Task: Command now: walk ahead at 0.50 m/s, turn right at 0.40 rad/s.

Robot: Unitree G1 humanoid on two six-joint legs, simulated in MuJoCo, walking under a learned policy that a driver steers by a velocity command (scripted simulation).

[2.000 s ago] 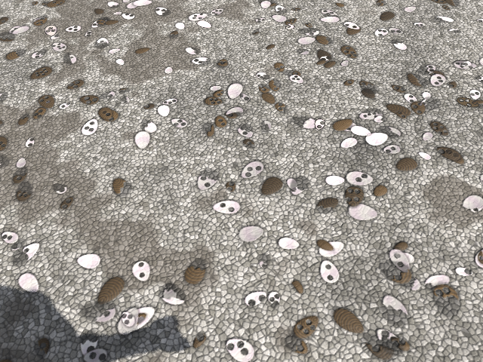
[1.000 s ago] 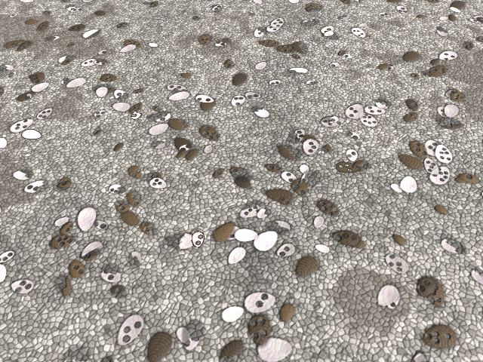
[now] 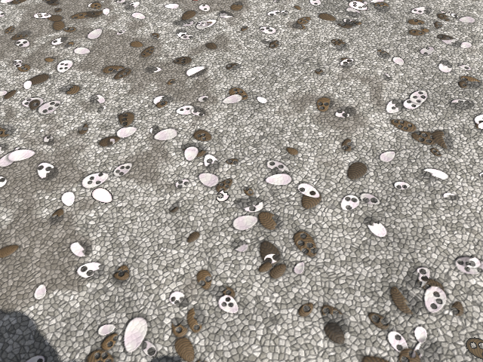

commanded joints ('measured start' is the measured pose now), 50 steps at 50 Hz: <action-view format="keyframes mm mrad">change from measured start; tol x32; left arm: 1 38 144 36 -38 -7 -19 9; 50 -65 57 -4 -76 19 -38 24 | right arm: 1 24 -76 -13 -57 -3 11 2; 12 -316 -68 9 -185 21 -4 8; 18 140 -275 -52 -111 -17 -29 -46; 50 199 -34 -39 71 22 36 11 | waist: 1 -22 -90 -38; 19 -42 231 -328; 38 -53 60 26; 44 110 -282 -398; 50 -17 -146 -29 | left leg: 1 -116 40 4 -66 39 -46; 16 302 -49 -1 -647 169 4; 19 697 437 -762 -804 -197 195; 35 352 194 89 -951 402 127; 41 458 202 57 -672 799 114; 44 -128 -56 79 77 -258 47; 50 -76 66 -2 37 23 36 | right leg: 1 71 -249 294 -193 218 -167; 16 86 -174 354 162 470 -28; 18 -279 21 147 657 -272 28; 20 -428 -77 106 840 -306 22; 39 -270 -129 -87 197 -5 32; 42 186 -110 -65 67 10 -21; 44 569 -596 581 -66 -51 -154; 50 91 -382 87 -220 102 -38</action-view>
